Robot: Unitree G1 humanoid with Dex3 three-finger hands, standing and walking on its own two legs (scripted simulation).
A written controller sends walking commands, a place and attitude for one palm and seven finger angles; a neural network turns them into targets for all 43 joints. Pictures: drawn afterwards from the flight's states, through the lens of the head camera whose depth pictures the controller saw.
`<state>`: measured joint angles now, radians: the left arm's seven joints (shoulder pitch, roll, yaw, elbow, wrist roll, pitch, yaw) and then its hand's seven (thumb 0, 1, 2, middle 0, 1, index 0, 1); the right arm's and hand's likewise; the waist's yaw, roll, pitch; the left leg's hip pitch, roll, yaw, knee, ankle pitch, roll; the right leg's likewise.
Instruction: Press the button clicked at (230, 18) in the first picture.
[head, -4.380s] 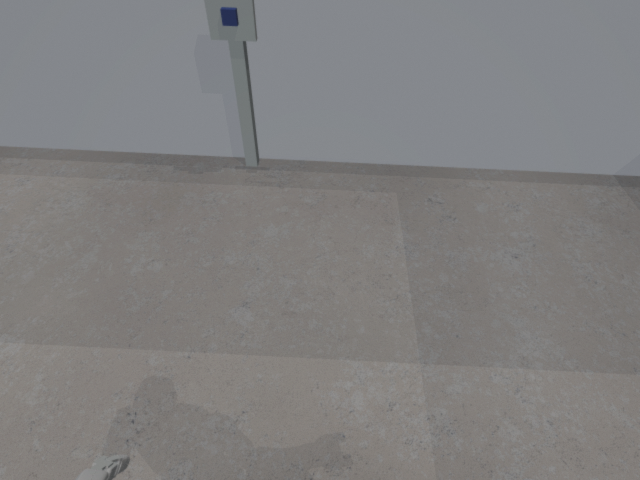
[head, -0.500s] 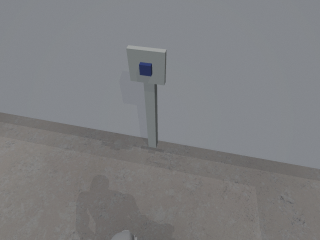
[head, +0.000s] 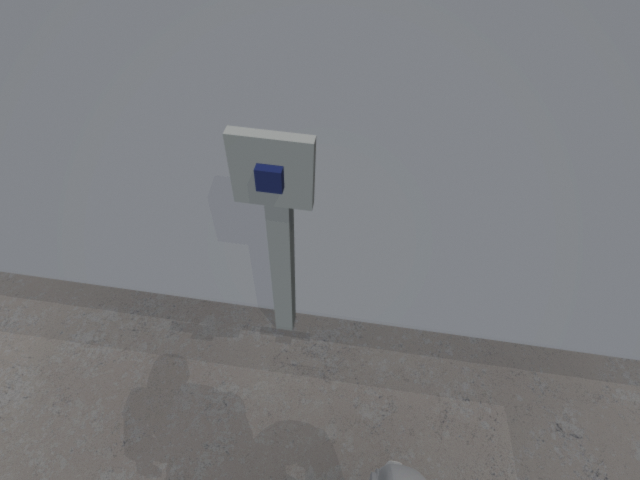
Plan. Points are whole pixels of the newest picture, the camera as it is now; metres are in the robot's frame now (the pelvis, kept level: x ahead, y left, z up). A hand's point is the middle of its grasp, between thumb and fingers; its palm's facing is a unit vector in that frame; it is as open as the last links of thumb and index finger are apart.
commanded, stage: take the last steps up to it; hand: left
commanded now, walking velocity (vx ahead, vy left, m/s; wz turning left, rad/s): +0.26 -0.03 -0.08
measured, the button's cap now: (269, 177) +0.68 +0.14 -0.05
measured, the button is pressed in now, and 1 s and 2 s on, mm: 0 0 0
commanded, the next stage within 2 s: come to a stop and stand still in 0.32 s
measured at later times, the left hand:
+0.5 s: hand (250, 479) +0.16 +0.10 -0.16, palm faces +0.05 -0.98 -0.21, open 7.2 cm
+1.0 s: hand out of the picture +0.15 +0.14 -0.18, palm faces +0.02 -0.97 -0.23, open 7.4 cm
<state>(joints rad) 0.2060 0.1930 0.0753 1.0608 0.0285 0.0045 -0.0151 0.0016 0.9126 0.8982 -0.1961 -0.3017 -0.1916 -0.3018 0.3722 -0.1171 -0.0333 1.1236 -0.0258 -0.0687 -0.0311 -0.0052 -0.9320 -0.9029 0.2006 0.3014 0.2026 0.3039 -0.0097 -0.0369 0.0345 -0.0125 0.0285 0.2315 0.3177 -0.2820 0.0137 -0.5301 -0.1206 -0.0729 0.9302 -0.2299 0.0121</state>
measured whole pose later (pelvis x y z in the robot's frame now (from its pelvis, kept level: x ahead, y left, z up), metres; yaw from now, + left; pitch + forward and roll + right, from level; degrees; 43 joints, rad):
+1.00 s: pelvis +0.14 -0.05 -0.01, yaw -2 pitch -1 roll +0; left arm 0.28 0.17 0.04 1.06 0.03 0.02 0.03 0.00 0.91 0.90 -0.20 -0.30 -0.20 -0.30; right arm 0.16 -0.16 -0.05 1.06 -0.01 0.03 -0.04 0.00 -0.93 -0.90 0.20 0.30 0.20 0.30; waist 0.01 0.01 0.06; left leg -0.29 0.06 0.10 0.48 -0.16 -0.01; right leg -0.22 -0.01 -0.15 0.50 -0.27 -0.05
